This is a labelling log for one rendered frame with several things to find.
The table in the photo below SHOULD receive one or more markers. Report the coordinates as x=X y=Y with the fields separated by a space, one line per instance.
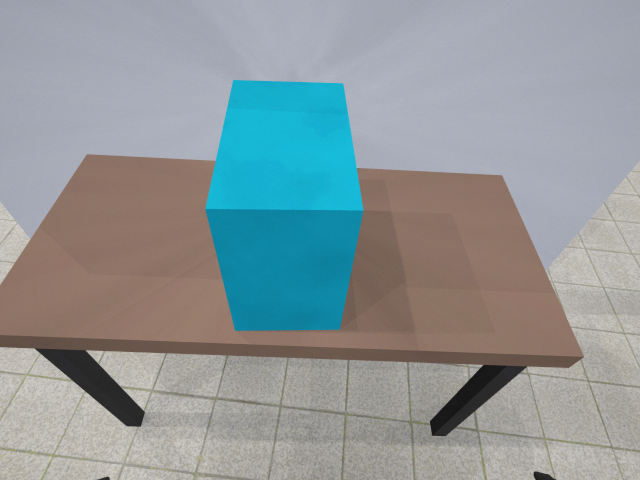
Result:
x=444 y=271

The carton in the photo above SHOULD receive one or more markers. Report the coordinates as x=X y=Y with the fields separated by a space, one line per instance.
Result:
x=284 y=205

